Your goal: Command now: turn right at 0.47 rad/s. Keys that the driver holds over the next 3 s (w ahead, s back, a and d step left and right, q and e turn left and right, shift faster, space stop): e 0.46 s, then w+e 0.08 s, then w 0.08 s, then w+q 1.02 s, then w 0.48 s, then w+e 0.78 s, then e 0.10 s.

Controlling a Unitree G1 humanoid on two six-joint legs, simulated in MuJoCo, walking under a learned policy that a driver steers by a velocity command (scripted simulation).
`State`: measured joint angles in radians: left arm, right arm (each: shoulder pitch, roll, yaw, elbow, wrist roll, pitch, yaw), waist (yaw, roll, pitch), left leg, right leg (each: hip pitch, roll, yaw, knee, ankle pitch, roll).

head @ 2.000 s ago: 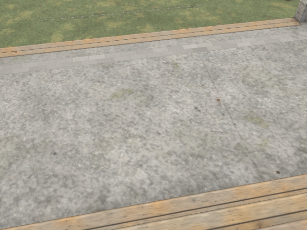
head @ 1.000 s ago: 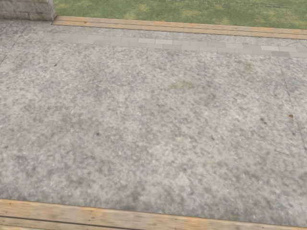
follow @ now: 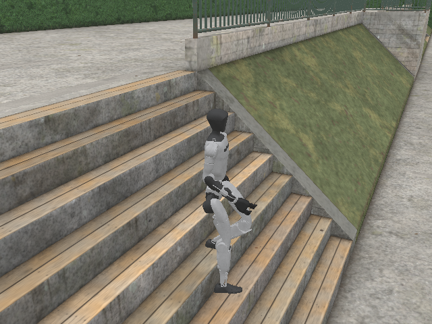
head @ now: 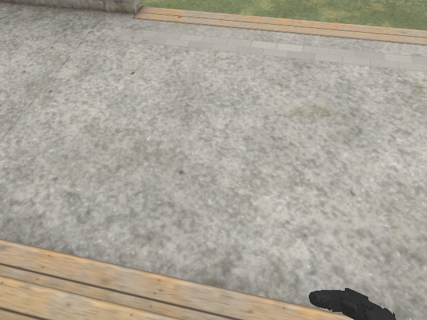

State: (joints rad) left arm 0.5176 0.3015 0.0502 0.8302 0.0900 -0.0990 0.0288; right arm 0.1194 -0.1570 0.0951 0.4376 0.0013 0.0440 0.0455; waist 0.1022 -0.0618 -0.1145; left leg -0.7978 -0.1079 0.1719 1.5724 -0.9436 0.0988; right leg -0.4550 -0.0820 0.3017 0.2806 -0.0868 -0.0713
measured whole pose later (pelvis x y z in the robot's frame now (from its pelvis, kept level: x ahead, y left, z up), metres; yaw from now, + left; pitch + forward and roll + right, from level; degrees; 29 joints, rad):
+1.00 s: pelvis +0.04 -0.11 +0.09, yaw -17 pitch +3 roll -4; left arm 0.44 0.16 -0.06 0.98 0.12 -0.10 -0.03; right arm 0.26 -0.24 0.03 0.91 -0.12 -0.06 0.10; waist 0.05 0.02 -0.05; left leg -0.69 0.07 -0.03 0.82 0.33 0.02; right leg -0.37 -0.01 -0.19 1.12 -0.79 -0.04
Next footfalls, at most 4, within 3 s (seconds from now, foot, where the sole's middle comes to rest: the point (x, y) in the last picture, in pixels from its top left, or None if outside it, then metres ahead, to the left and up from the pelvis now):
0.64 right None -0.05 -0.18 -0.59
1.14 left None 0.21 -0.03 -0.79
1.58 right None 0.40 -0.23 -1.00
2.08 left None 0.67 0.00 -1.20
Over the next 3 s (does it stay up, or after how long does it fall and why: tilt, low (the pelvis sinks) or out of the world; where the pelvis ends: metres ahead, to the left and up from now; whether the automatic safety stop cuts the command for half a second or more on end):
stays up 1.15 -0.13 -0.64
